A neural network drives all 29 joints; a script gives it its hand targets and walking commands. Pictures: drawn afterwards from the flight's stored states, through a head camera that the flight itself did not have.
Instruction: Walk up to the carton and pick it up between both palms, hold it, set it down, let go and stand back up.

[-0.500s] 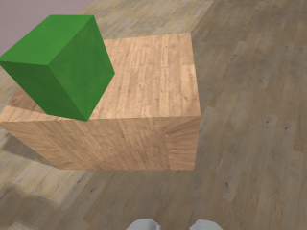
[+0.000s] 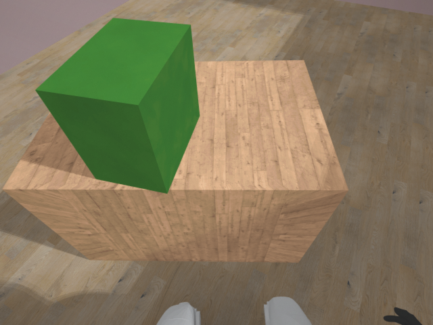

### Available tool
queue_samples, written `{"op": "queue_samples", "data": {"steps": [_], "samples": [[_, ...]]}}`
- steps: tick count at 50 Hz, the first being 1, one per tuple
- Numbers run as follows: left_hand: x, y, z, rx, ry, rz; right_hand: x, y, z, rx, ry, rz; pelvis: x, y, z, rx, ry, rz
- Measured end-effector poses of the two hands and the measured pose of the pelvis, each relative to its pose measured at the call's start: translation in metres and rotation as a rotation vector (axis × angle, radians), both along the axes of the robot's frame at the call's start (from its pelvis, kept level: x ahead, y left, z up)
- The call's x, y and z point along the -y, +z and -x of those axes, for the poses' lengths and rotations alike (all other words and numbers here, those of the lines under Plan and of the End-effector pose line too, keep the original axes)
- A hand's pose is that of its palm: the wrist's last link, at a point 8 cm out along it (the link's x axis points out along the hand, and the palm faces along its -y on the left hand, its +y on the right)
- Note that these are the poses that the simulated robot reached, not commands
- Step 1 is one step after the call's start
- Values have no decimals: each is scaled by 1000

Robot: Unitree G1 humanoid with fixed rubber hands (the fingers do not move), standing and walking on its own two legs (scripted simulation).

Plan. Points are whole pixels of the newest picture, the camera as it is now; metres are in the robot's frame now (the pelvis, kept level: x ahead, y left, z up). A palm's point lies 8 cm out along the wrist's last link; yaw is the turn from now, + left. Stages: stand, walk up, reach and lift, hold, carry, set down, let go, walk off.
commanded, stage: walk up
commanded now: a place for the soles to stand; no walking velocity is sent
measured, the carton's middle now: (140, 106) +0.62 +0.22 +0.02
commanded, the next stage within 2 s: none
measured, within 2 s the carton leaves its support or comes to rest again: neither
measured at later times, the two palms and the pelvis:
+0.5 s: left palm out of the picture +0.09 +0.45 -0.01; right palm (343, 300) +0.18 -0.22 -0.11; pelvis +0.07 +0.09 +0.02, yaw -1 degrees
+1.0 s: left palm out of the picture +0.22 +0.51 -0.12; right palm out of the picture +0.12 -0.16 -0.08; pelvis +0.11 +0.19 -0.01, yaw -3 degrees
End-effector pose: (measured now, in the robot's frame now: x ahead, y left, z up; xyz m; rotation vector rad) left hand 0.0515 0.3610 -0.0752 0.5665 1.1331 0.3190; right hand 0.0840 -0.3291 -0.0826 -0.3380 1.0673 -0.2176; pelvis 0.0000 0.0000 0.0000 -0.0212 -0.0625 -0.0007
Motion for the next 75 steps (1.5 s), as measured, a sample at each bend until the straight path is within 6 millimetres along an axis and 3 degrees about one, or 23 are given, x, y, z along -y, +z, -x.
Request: {"op": "queue_samples", "data": {"steps": [6,11,14,18,25,28,33,37,42,47,53,59,64,68,75], "samples": [[0,11,-58,35,-82,72,-16,15,43,-82,-107,23,-25,19,-20,-15,-9,-32],[-9,22,-78,27,-117,49,-29,3,48,-139,-116,7,-40,19,-35,-29,-27,-36],[-20,25,-79,12,-103,11,-40,-16,34,-138,-110,-25,-46,11,-45,-33,-37,-18],[-43,37,-67,40,-39,-44,-71,-31,-6,-129,-42,-79,-56,10,-56,-16,-17,12],[-88,62,-35,58,60,-103,-107,-25,-93,7,75,-86,-94,15,-69,11,-9,-21],[-111,64,-25,16,65,-105,-123,-21,-118,68,79,-80,-118,14,-70,13,-9,-23],[-158,42,-42,2,56,-50,-161,-24,-120,51,47,-67,-160,4,-78,-11,-9,-20],[-192,1,-74,-5,33,-2,-188,-27,-88,-25,4,-3,-186,-12,-85,4,-19,-72],[-180,-33,-111,-10,-2,119,-198,-12,-46,-111,-93,53,-197,-8,-101,-15,-26,-38],[-158,-44,-147,-10,-62,192,-186,0,-40,-104,-121,120,-199,-7,-108,-27,-44,-42],[-138,-32,-174,21,-108,198,-166,-5,-42,-132,-126,142,-187,-4,-104,-30,-45,-3],[-133,-17,-173,25,-83,186,-165,-11,-63,-66,-87,117,-179,0,-101,-38,-53,-51],[-125,-6,-168,56,-79,146,-156,-23,-64,-50,-58,86,-163,-3,-94,-19,-46,-29],[-113,1,-149,68,-67,148,-146,-19,-69,-40,-63,78,-148,2,-87,-9,-44,-48],[-102,9,-106,37,-9,166,-133,-2,-67,-57,-21,79,-142,18,-73,-18,-45,-41]]}}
